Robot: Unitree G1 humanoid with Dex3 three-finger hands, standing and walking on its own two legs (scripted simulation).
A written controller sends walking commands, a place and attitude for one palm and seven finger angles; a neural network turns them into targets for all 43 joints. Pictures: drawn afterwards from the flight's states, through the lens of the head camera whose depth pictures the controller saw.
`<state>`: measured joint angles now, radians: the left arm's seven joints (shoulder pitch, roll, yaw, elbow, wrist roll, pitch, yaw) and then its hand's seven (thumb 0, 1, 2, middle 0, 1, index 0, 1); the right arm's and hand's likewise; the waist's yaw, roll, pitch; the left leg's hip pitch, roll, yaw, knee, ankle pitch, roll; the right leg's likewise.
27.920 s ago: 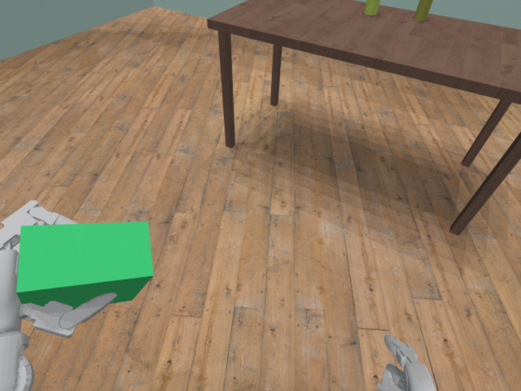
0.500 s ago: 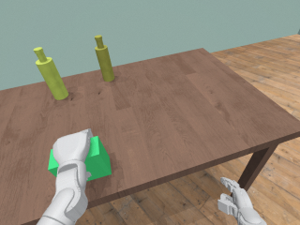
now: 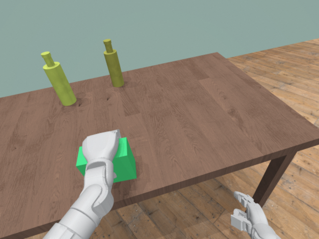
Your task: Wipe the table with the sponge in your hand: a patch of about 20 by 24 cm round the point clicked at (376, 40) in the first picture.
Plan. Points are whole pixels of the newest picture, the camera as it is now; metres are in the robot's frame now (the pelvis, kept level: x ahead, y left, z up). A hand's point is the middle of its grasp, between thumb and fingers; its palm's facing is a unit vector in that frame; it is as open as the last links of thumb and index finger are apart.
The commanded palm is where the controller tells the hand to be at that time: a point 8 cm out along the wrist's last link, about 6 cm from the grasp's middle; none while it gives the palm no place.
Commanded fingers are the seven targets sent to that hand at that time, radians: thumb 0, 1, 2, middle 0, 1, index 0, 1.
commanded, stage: slide across to the third lane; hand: left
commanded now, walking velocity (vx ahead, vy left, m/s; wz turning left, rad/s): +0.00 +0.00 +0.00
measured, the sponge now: (111, 166) +0.30 +0.19 +0.02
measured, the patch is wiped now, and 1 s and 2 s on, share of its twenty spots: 0.75 0.90 1.00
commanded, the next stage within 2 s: wipe forward along the third lane in 0.02 s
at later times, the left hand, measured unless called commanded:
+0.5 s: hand (114, 149) +0.34 +0.18 +0.06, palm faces -0.01 -0.05 -1.00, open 10.0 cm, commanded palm +0.31 +0.18 +0.09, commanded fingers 0.00 0.10 1.30 -1.20 -1.60 -1.20 -1.60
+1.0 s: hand (113, 134) +0.39 +0.20 +0.06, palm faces -0.06 -0.02 -1.00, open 9.9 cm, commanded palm +0.37 +0.20 +0.09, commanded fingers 0.00 0.10 1.30 -1.20 -1.60 -1.20 -1.60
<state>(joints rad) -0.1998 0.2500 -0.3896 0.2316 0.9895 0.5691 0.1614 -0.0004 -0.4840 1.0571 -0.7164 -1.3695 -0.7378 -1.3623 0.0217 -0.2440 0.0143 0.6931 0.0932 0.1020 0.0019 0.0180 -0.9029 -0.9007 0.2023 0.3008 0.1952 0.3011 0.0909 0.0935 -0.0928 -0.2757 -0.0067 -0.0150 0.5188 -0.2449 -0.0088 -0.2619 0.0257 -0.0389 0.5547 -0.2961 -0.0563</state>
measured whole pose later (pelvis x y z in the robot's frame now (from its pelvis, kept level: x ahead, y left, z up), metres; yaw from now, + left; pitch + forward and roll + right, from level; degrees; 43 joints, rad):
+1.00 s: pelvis -0.01 -0.01 +0.00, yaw -1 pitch +6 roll +1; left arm -0.62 0.29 -0.22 0.82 0.97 0.45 0.19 0.00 -0.51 1.06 -0.75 -1.35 -0.77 -1.34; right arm 0.17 -0.27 0.00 0.74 0.09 0.13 -0.07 0.02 -0.90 -0.90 0.20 0.30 0.20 0.30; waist -0.01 0.06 -0.12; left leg -0.42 0.02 -0.01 0.55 -0.23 -0.01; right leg -0.41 0.05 -0.03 0.57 -0.26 -0.07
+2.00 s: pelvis +0.00 +0.03 -0.01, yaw -2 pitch +13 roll -1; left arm -0.91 0.34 -0.15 1.15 1.00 0.42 0.27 0.00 -0.52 1.07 -0.75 -1.35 -0.77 -1.34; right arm 0.26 -0.25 -0.02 0.77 0.06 0.11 -0.02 0.01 -0.90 -0.90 0.20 0.30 0.20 0.30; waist -0.08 0.05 -0.16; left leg -0.58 0.01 0.01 0.62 -0.27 0.02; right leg -0.54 0.04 -0.01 0.57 -0.26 -0.02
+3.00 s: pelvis +0.03 +0.02 +0.00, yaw -1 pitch +4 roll +0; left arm -0.38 0.21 -0.39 0.43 0.99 0.65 0.19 0.00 -0.49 1.07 -0.71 -1.37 -0.74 -1.36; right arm 0.03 -0.24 0.03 0.66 0.09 0.24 0.03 0.02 -0.90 -0.90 0.20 0.30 0.20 0.30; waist 0.06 0.06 -0.14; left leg -0.31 -0.01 0.00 0.54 -0.29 0.02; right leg -0.28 0.02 -0.02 0.52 -0.31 -0.03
